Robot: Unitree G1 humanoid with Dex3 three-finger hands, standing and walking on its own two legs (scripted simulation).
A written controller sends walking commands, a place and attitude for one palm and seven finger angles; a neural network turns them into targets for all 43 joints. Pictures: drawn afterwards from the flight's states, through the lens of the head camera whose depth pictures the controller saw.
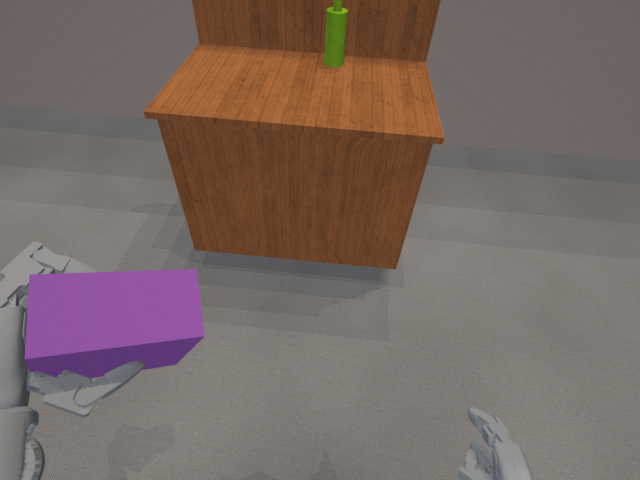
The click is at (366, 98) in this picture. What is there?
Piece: table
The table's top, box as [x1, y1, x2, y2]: [144, 43, 444, 143]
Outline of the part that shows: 144,110 145,117 147,118 433,143 442,143 444,138 425,62 344,55 344,62 341,66 329,67 323,63 324,54 321,53 199,43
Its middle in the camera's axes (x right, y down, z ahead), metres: -0.06 -0.48 +1.23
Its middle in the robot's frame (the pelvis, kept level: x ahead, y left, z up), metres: +1.24 +0.13 -0.09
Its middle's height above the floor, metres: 0.68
